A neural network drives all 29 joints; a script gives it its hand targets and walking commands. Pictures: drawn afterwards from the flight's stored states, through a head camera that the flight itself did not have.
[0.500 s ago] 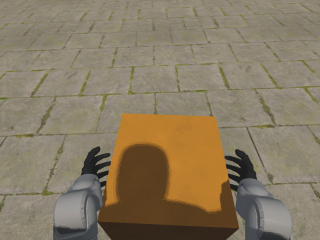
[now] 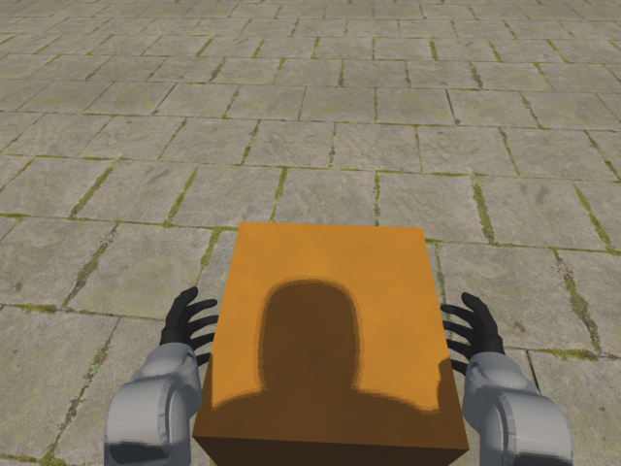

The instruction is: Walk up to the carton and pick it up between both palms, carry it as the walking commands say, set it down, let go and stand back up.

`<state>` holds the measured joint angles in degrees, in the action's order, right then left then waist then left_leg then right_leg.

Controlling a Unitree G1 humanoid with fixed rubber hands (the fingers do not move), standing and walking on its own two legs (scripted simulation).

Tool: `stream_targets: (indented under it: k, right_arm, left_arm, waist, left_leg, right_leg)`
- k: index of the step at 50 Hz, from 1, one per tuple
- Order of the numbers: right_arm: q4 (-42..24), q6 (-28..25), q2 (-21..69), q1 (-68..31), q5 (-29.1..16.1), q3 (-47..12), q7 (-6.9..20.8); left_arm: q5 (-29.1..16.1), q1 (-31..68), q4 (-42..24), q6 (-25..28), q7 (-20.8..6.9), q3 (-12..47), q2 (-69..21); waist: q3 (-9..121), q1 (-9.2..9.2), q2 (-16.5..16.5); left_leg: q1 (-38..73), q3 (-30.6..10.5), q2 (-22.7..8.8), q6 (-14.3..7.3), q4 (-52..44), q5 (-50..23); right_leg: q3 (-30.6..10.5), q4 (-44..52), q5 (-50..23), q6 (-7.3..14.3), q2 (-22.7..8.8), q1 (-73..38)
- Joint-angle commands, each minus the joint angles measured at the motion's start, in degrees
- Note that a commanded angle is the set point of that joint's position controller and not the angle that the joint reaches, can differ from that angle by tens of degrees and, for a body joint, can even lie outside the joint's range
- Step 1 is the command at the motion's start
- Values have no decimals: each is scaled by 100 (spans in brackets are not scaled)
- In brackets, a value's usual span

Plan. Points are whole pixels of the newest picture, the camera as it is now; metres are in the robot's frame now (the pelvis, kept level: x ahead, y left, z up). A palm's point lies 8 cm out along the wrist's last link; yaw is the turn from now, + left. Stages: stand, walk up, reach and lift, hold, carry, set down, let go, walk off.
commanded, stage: carry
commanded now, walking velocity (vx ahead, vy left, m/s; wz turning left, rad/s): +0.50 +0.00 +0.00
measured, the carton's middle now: (327, 345) +0.30 +0.01 +0.00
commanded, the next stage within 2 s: none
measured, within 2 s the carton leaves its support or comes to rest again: neither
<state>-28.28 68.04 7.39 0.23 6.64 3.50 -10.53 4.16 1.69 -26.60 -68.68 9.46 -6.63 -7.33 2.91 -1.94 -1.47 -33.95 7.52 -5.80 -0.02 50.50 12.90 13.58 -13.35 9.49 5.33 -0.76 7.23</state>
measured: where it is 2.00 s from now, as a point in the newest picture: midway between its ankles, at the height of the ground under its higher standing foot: (352, 192)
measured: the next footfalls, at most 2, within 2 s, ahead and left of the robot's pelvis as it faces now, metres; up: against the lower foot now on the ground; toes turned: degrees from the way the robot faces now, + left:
left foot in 0.28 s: +0.40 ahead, +0.13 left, +0.00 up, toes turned +10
right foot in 0.66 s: +0.76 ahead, -0.16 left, +0.00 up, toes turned -13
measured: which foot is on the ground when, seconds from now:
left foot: up 0.00-0.26, down 0.28-0.70, up 0.72-1.00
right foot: down 0.00-0.32, up 0.34-0.64, down 0.66-1.00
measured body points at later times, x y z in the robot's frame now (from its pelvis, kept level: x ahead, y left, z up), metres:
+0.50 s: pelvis +0.41 +0.01 -0.01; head +0.45 +0.02 +0.44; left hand +0.68 +0.16 +0.04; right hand +0.64 -0.18 +0.05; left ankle +0.36 +0.13 -0.75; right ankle +0.41 -0.11 -0.69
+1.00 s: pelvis +0.81 -0.07 -0.01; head +0.83 -0.07 +0.44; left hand +1.06 +0.11 +0.07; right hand +1.06 -0.23 +0.07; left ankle +0.92 +0.06 -0.71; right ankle +0.72 -0.15 -0.75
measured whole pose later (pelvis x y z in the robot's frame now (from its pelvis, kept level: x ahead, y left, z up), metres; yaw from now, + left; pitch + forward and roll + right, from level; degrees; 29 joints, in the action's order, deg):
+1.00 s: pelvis +0.81 -0.07 -0.01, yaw +0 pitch +4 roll +1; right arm -32.4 67.9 7.4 0.9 6.0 3.6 -11.0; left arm 3.1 1.1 -29.3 -67.4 9.7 -5.8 -7.4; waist 2.7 -1.4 -1.1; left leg -32.6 8.8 -4.6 0.2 37.5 8.5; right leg 13.3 -14.0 15.2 1.0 -2.8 2.5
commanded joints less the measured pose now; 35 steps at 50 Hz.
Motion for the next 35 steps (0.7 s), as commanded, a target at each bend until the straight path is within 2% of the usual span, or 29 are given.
stream_targets:
  k: [1, 4, 6, 9, 11, 12, 13, 14, 15, 16, 17, 18, 19, 21, 23, 25, 28, 29, 31, 32, 33, 34, 35]
  right_arm:
    - [-594, -118, 5171, -2714, -2056, -3867, 1327]
    - [-608, 43, 4974, -2788, -2066, -3805, 1264]
    - [-527, 159, 4920, -2786, -2072, -3824, 1240]
    - [-438, 273, 4870, -2762, -2055, -3817, 1225]
    - [-449, 274, 4912, -2737, -2104, -3827, 1226]
    - [-460, 250, 4935, -2684, -2147, -3826, 1231]
    - [-576, 218, 4942, -2778, -2219, -3855, 1247]
    - [-626, 189, 4876, -2838, -2229, -3856, 1248]
    - [-550, 146, 5105, -2863, -2311, -3916, 1268]
    - [-648, 36, 5369, -2666, -2331, -4075, 1292]
    - [-674, -44, 5513, -2759, -2303, -4014, 1328]
    - [-660, -116, 5659, -2882, -2333, -3943, 1375]
    - [-697, -175, 5758, -2863, -2366, -3961, 1411]
    - [-927, -325, 5835, -2848, -2458, -4116, 1499]
    - [-989, -415, 5700, -2815, -2451, -4191, 1563]
    - [-1035, -450, 5459, -2681, -2404, -4164, 1588]
    - [-1055, -357, 5017, -2524, -2319, -4062, 1554]
    - [-998, -289, 4846, -2479, -2252, -3988, 1518]
    - [-956, -147, 4549, -2367, -2121, -3873, 1444]
    - [-893, -71, 4399, -2358, -2057, -3790, 1415]
    - [-807, 26, 4300, -2429, -2042, -3720, 1388]
    - [-703, 125, 4267, -2375, -2005, -3738, 1373]
    - [-664, 151, 4307, -2342, -1972, -3848, 1340]
  left_arm:
    - [-2298, 2682, -628, 79, -1547, 4269, -5186]
    - [-2175, 2517, -468, -32, -1471, 4078, -4871]
    - [-2100, 2437, -384, -98, -1423, 3937, -4720]
    - [-2019, 2363, -294, -172, -1361, 3828, -4604]
    - [-1993, 2380, -377, -190, -1349, 3830, -4639]
    - [-1992, 2396, -441, -190, -1350, 3854, -4667]
    - [-1983, 2499, -566, -183, -1341, 3886, -4631]
    - [-2025, 2621, -700, -187, -1367, 3943, -4646]
    - [-2055, 2610, -787, -152, -1386, 4019, -4808]
    - [-2189, 2686, -919, -60, -1444, 4217, -5137]
    - [-2305, 2772, -790, 15, -1489, 4310, -5435]
    - [-2372, 2908, -829, 96, -1507, 4352, -5627]
    - [-2367, 2846, -830, 167, -1528, 4343, -5745]
    - [-2290, 2676, -883, 321, -1547, 4373, -5895]
    - [-2145, 2466, -814, 433, -1512, 4320, -5897]
    - [-2058, 2346, -857, 489, -1451, 4342, -5784]
    - [-1953, 2247, -876, 412, -1359, 4335, -5402]
    - [-1934, 2256, -824, 346, -1335, 4323, -5240]
    - [-1897, 2186, -659, 201, -1288, 4239, -4934]
    - [-1865, 2039, -507, 128, -1260, 4158, -4812]
    - [-1836, 1965, -453, 67, -1241, 4063, -4645]
    - [-1823, 2055, -359, -15, -1232, 3968, -4466]
    - [-1868, 2037, -243, -25, -1297, 3944, -4525]
  waist:
    - [890, 102, -444]
    - [506, 73, -502]
    - [377, 39, -663]
    - [311, -2, -799]
    - [787, 67, -940]
    - [1423, 203, -820]
    - [2040, 409, -519]
    - [2643, 493, 777]
    - [2550, 436, 1680]
    - [2686, 453, 1278]
    - [2399, 453, 835]
    - [2184, 420, 512]
    - [1978, 373, 334]
    - [1892, 331, 659]
    - [1762, 267, 978]
    - [1498, 275, 1223]
    - [1110, 305, 1325]
    - [953, 285, 1286]
    - [1104, 186, 789]
    - [1420, 61, 527]
    - [1683, -83, -261]
    - [1544, 61, -1207]
    - [1751, 113, -1586]
  left_leg:
    - [-329, 59, -86, 94, -710, -824]
    - [-520, 254, -15, 156, -889, -942]
    - [-582, 405, 70, 143, -1160, -943]
    - [-363, 781, 332, 67, -1773, -817]
    - [881, 1139, 766, -53, -2187, -549]
    - [2293, 1148, 841, -213, -2379, -643]
    - [4147, 340, 270, -546, -2239, -641]
    - [5512, -1767, -1162, -1177, -2349, -1532]
    - [6272, -3301, -2026, -1886, -2734, -3196]
    - [6400, -3066, -1963, -1951, -2524, -4603]
    - [5998, -2519, -1894, -1558, -2524, -4588]
    - [5470, -2224, -1813, -1226, -2810, -3788]
    - [4880, -1770, -1642, -922, -3087, -2850]
    - [4404, -1144, -1508, -697, -3522, -1902]
    - [4037, -469, -1292, -602, -3730, -1545]
    - [3683, 99, -940, -462, -3828, -1785]
    - [3625, 343, -850, -288, -3789, -1961]
    - [3567, 432, -827, -209, -3620, -2026]
    - [3341, 779, -519, 42, -2424, -2901]
    - [2831, 837, -345, 171, -1372, -2880]
    - [1640, 838, -62, 283, 336, -1773]
    - [264, 616, 602, 255, 1599, 1336]
    - [-611, -123, 541, 40, 2479, 1709]
  right_leg:
    - [-943, 888, -34, 184, -1431, -994]
    - [-801, 662, -1012, 167, -1367, -1188]
    - [-667, 421, -1866, 135, -1319, -1435]
    - [-450, -90, -3521, 46, -1270, -1796]
    - [-194, -1167, -5489, -167, -1150, -1659]
    - [-32, -2184, -5776, -332, -1104, -1212]
    - [-81, -3365, -4842, -579, -1038, 152]
    - [-157, -5295, -2023, -803, -399, 1757]
    - [-618, -6504, 1882, -762, 401, 3337]
    - [-1238, -6931, 2108, -647, -21, 3621]
    - [-1360, -6784, 2049, -574, -235, 3793]
    - [-1503, -6379, 1796, -524, -464, 3672]
    - [-1451, -5616, 1541, -535, -634, 3342]
    - [-1193, -4353, 1263, -582, -683, 2886]
    - [-905, -3374, 725, -640, -627, 2524]
    - [-473, -2471, -12, -674, -387, 2129]
    - [8, -1764, -758, -697, -171, 1829]
    - [110, -1527, -919, -705, -157, 1634]
    - [378, -1223, -826, -686, 53, 622]
    - [235, -1229, -347, -561, -10, -322]
    - [-1253, -873, 456, -252, -929, -1280]
    - [-3435, -68, 561, 206, -2028, -1796]
    - [-4173, -132, -308, 603, -2525, -2288]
